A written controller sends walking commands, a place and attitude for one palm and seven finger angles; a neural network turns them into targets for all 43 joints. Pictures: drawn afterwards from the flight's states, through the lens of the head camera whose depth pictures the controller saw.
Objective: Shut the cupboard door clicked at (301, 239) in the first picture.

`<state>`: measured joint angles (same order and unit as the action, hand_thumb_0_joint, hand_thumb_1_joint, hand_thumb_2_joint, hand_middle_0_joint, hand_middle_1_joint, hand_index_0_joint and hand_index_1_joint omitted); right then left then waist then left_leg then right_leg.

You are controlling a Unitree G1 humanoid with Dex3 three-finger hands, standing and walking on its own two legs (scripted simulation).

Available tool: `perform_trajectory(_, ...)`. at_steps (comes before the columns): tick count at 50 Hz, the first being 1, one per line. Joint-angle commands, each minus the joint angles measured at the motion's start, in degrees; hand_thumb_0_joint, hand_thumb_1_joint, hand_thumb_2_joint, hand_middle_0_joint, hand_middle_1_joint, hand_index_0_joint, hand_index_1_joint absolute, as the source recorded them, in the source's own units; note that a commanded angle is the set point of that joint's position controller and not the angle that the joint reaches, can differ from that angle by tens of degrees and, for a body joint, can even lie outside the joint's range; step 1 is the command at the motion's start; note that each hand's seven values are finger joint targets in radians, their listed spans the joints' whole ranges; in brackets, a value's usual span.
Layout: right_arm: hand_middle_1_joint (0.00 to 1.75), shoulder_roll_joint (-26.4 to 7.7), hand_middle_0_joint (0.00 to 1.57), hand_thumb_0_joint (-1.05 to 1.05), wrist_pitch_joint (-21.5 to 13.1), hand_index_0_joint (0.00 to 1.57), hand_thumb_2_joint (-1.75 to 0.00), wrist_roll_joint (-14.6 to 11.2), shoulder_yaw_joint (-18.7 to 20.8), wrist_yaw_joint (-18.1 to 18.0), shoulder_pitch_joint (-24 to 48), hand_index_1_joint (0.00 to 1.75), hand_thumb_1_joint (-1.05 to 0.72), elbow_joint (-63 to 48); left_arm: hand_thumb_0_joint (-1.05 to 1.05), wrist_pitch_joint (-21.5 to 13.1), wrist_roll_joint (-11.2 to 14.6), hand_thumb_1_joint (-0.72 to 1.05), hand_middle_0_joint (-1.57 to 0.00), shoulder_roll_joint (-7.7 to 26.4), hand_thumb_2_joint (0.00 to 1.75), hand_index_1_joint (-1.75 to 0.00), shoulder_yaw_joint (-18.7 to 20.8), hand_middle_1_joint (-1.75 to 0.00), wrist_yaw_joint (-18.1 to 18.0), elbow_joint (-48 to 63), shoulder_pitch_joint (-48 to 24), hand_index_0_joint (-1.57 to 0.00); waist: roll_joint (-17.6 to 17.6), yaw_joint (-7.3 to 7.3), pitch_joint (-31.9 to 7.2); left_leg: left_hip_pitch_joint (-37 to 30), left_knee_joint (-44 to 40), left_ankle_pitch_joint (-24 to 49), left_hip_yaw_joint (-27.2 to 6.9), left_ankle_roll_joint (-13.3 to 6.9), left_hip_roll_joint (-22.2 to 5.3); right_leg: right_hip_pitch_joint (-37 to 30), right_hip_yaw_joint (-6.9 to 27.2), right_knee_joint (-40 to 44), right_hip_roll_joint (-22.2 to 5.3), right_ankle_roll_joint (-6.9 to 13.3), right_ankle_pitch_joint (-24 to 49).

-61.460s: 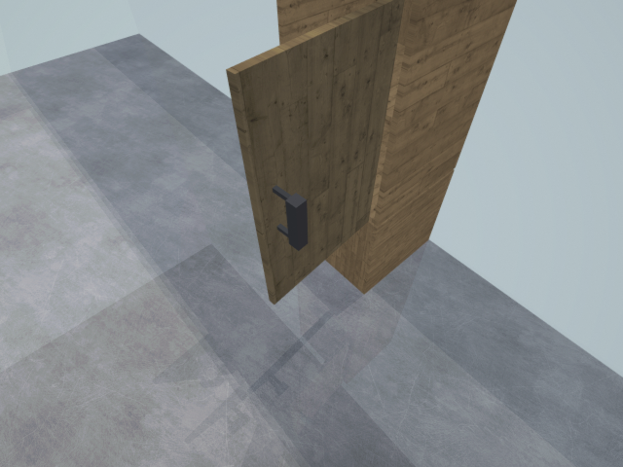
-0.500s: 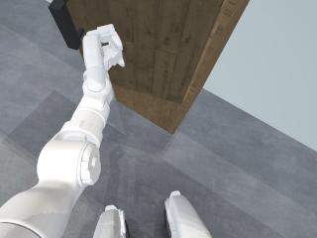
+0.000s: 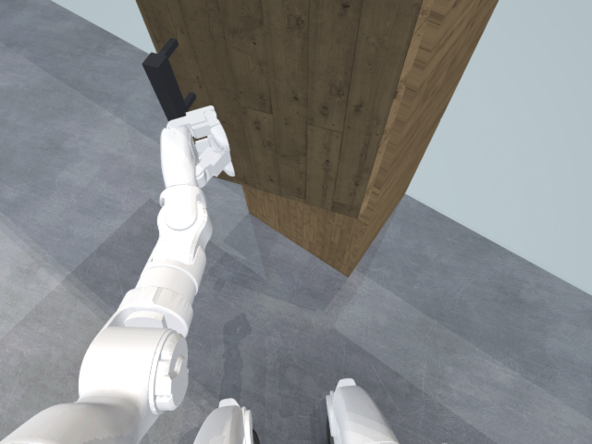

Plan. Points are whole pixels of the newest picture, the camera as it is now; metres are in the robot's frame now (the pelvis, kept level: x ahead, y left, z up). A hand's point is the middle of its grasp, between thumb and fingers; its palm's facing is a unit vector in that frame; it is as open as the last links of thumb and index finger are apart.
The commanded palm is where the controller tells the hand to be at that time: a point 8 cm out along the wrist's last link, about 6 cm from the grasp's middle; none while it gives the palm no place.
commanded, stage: draw the hand back to the body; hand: left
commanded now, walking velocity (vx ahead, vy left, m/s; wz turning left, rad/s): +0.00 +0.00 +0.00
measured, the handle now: (175, 83) +0.65 +0.13 +0.05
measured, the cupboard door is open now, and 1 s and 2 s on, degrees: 16 16 16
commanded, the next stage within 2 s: step back with the hand held close in 1.40 s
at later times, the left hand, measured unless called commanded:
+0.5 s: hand (105, 240) +0.33 +0.15 +0.15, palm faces +0.05 -0.98 -0.21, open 3.1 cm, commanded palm +0.29 +0.21 +0.17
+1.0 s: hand out of the picture +0.22 +0.28 +0.24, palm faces +0.46 -0.79 -0.42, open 5.9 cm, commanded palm +0.17 +0.32 +0.26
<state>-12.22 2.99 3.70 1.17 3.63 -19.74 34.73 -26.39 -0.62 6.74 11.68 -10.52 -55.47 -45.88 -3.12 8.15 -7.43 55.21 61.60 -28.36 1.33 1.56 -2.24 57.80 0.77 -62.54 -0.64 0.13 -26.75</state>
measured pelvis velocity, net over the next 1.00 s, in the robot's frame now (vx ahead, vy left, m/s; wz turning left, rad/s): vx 0.03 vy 0.01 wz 0.02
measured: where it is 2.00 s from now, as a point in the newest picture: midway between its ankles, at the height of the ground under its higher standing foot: outside the picture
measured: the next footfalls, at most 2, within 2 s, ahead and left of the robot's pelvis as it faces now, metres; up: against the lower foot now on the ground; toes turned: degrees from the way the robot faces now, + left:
none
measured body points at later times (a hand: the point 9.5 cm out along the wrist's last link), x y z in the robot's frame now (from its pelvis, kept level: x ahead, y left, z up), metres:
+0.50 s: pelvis +0.02 +0.01 +0.07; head +0.02 -0.02 +0.52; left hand +0.32 +0.20 +0.16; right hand +0.19 -0.23 -0.02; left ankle +0.00 +0.14 -0.66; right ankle +0.02 -0.12 -0.66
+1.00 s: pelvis +0.03 +0.01 +0.09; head +0.01 -0.02 +0.53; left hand +0.19 +0.32 +0.26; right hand +0.22 -0.19 -0.01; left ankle +0.00 +0.14 -0.66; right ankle +0.02 -0.12 -0.66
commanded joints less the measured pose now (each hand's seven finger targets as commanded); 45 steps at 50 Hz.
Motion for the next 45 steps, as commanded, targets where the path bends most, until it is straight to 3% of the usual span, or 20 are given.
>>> perform_trajectory(1,0.30,-8.6,0.20,0.00,-1.7,0.20,-0.90,-2.4,3.0,-1.7,-6.5,0.30,-0.90,-7.0,0.00,-0.2,4.2,0.90,-1.30,7.4,0.90,-1.50,-1.4,-1.50,3.9,22.6,-10.6,-1.30,10.6,-1.95,-28.6,-13.7,-10.8,16.1,2.0,-2.9,3.5,-34.6,-0.4,14.6,1.9,-0.2,29.4)
perform_trajectory(2,0.30,-8.6,0.20,0.00,-2.1,0.20,-0.90,-2.8,2.8,-2.3,-5.7,0.30,-0.90,-7.3,0.00,0.0,5.0,0.90,-1.30,6.6,0.90,-1.50,-3.1,-1.50,4.9,26.2,-10.8,-1.30,10.4,-1.38,-27.3,-15.9,-12.0,15.5,1.9,-3.0,3.3,-34.3,-0.4,15.8,1.9,-0.2,27.7)
perform_trajectory(4,0.30,-8.4,0.20,0.00,-3.0,0.20,-0.90,-3.3,2.8,-3.1,-4.3,0.30,-0.90,-6.6,0.00,-0.2,6.1,0.90,-1.30,5.6,0.90,-1.50,-5.1,-1.50,6.1,31.3,-10.3,-1.30,6.9,-1.64,-24.8,-20.1,-13.7,14.7,1.7,-2.9,3.1,-33.1,-1.0,17.3,2.1,-0.1,25.3)
perform_trajectory(6,0.30,-8.3,0.20,0.00,-4.0,0.20,-0.90,-3.7,2.6,-3.7,-3.3,0.30,-0.90,-5.8,0.00,0.1,6.6,0.90,-1.30,5.0,0.90,-1.50,-6.2,-1.50,7.5,31.5,-6.0,-1.30,7.2,-1.90,-20.6,-22.2,-15.3,13.8,1.3,-2.9,2.8,-31.7,-1.7,19.0,2.1,-0.1,22.7)
perform_trajectory(7,0.30,-8.5,0.20,0.00,-4.5,0.20,-0.90,-3.9,2.5,-4.0,-3.0,0.30,-0.90,-6.1,0.00,0.1,6.8,0.90,-1.30,5.5,0.90,-1.50,-6.6,-1.50,8.1,33.4,-5.2,-1.30,5.6,-1.96,-19.4,-23.7,-16.2,13.6,1.3,-2.9,2.9,-31.4,-1.8,19.8,2.1,0.0,21.5)
perform_trajectory(9,0.30,-8.1,0.20,0.00,-5.2,0.20,-0.90,-4.2,2.2,-4.1,-1.2,0.30,-0.90,-6.1,0.00,1.3,7.2,0.90,-1.30,4.9,0.90,-1.50,-7.0,-1.50,9.4,33.0,1.8,-1.30,3.7,-3.61,-16.5,-25.3,-18.0,13.2,1.4,-2.7,2.9,-31.5,-2.2,20.9,1.9,0.2,20.3)
perform_trajectory(12,0.30,-8.2,0.20,0.00,-5.7,0.20,-0.90,-5.0,1.7,-4.4,1.2,0.30,-0.90,-7.7,0.00,3.8,8.1,0.90,-1.27,7.0,0.90,-1.47,-5.9,-1.47,11.0,35.8,8.8,-1.27,2.3,-5.62,-13.2,-26.9,-20.9,12.8,1.4,-2.6,3.0,-33.4,-2.6,22.8,1.7,0.6,18.0)
perform_trajectory(14,0.30,-7.9,0.20,0.00,-6.1,0.20,-0.90,-5.3,1.4,-4.6,3.5,0.30,-0.90,-8.8,0.00,5.3,8.8,0.90,-1.22,6.9,0.90,-1.41,-6.1,-1.41,11.7,39.9,12.2,-1.22,3.1,-6.55,-12.6,-28.7,-22.3,13.9,1.3,-2.5,2.8,-35.0,-2.8,23.3,1.5,0.5,18.9)
perform_trajectory(16,0.30,-7.8,0.20,0.00,-6.5,0.20,-0.90,-5.6,1.1,-4.8,5.4,0.30,-0.90,-10.1,0.00,6.5,9.8,0.90,-1.16,8.9,0.90,-1.35,-4.4,-1.35,12.4,44.9,16.1,-1.16,4.0,-7.82,-13.0,-30.1,-23.6,15.0,1.4,-2.5,2.8,-37.7,-2.7,24.1,1.4,0.5,20.0)
perform_trajectory(17,0.30,-6.8,0.20,0.00,-4.4,0.20,-0.90,-5.9,1.5,-6.2,6.9,0.30,-0.90,-10.9,0.00,8.7,4.8,0.90,-1.13,11.8,0.90,-1.32,-8.8,-1.32,10.4,48.6,18.7,-1.13,5.9,-6.91,-14.2,-33.7,-26.5,16.9,1.4,-2.9,2.8,-41.3,-0.6,26.7,0.3,0.7,20.5)
perform_trajectory(18,0.30,-5.8,0.20,0.00,-3.8,0.20,-0.90,-6.0,1.0,-7.0,8.6,0.30,-0.90,-12.1,0.00,10.1,4.4,0.90,-1.11,11.1,0.90,-1.29,-8.7,-1.29,9.2,53.6,17.7,-1.11,4.2,-6.75,-11.9,-35.1,-27.9,17.5,1.6,-3.0,2.7,-41.3,-0.8,28.4,0.3,0.4,20.8)
perform_trajectory(19,0.30,-6.2,0.20,0.00,-3.5,0.20,-0.90,-5.8,1.0,-7.6,9.3,0.30,-0.90,-11.7,0.00,11.8,4.2,0.90,-1.08,12.0,0.90,-1.26,-8.0,-1.26,8.3,54.3,22.3,-1.08,3.3,-7.28,-10.0,-36.1,-28.7,17.4,1.7,-2.9,2.5,-42.4,-1.0,29.2,0.2,0.4,20.6)
perform_trajectory(21,0.30,-5.9,0.20,0.00,-3.0,0.20,-0.90,-5.7,0.2,-8.6,10.8,0.30,-0.90,-11.8,0.00,14.2,3.7,0.90,-1.02,12.9,0.90,-1.20,-7.2,-1.20,7.2,56.8,25.7,-1.02,5.9,-7.58,-7.0,-37.9,-30.8,18.1,1.5,-3.1,2.3,-44.0,-1.7,31.3,0.2,0.3,20.9)
perform_trajectory(27,0.30,-5.3,0.20,0.00,-4.1,0.20,-0.90,-5.4,-1.2,-9.9,14.1,0.30,-0.90,-11.3,0.00,18.3,3.4,0.90,-0.86,13.8,0.90,-1.02,-5.9,-1.02,6.2,63.9,34.0,-0.86,2.7,-8.57,-1.1,-44.4,-36.5,20.3,1.4,-3.0,2.0,-48.0,-2.5,37.1,0.3,0.3,21.4)
perform_trajectory(29,0.30,-4.9,0.20,0.00,-4.9,0.20,-0.90,-5.0,-1.8,-9.8,14.5,0.30,-0.90,-11.2,0.00,19.0,3.4,0.90,-0.81,13.8,0.90,-0.96,-5.2,-0.96,5.9,67.7,37.5,-0.81,0.8,-9.00,-1.0,-46.4,-37.8,22.2,1.2,-2.7,1.9,-49.7,-3.2,37.6,0.4,0.4,22.9)
perform_trajectory(30,0.30,-5.1,0.20,0.00,-5.2,0.20,-0.90,-4.8,-2.0,-9.8,14.7,0.30,-0.90,-11.2,0.00,19.2,3.2,0.90,-0.78,14.5,0.90,-0.93,-4.5,-0.93,5.8,69.8,38.0,-0.78,2.4,-9.11,-1.6,-47.5,-38.3,23.4,1.1,-2.8,2.0,-50.1,-3.4,38.2,0.5,0.3,24.0)
perform_trajectory(36,0.30,-4.8,0.20,0.00,-7.3,0.20,-0.90,-3.9,-2.2,-9.1,15.3,0.30,-0.90,-10.4,0.00,20.2,3.1,0.90,-0.61,16.7,0.90,-0.75,0.0,-0.75,5.2,78.8,48.8,-0.61,0.1,-10.10,-0.4,-49.8,-40.1,29.6,1.3,-2.3,1.5,-53.5,-3.9,39.7,0.5,0.2,28.4)
perform_trajectory(39,0.30,-4.9,0.20,0.00,-8.1,0.20,-0.90,-3.7,-2.0,-9.0,15.5,0.30,-0.90,-9.9,0.00,20.3,3.3,0.90,-0.53,18.8,0.90,-0.66,3.6,-0.66,4.8,81.5,53.0,-0.53,1.6,-10.50,0.5,-49.5,-40.5,30.1,1.1,-2.1,1.4,-54.3,-4.0,40.2,0.5,0.0,28.5)
perform_trajectory(43,0.30,-5.0,0.20,0.00,-9.3,0.20,-0.90,-3.6,-1.8,-9.0,15.5,0.30,-0.90,-9.4,0.00,19.8,3.2,0.90,-0.42,21.4,0.90,-0.54,8.3,-0.54,4.2,85.6,57.7,-0.42,-0.9,-11.33,0.7,-49.3,-40.8,30.8,1.1,-1.9,1.5,-54.9,-4.0,40.5,0.3,0.0,27.8)
perform_trajectory(45,0.30,-5.1,0.20,0.00,-9.9,0.20,-0.90,-3.6,-1.4,-9.0,15.6,0.30,-0.90,-9.1,0.00,19.5,3.2,0.90,-0.36,22.4,0.90,-0.48,10.4,-0.48,3.9,86.8,59.9,-0.36,0.5,-11.49,1.3,-49.3,-40.6,30.6,1.2,-1.9,1.4,-54.3,-4.2,40.6,0.5,-0.2,27.5)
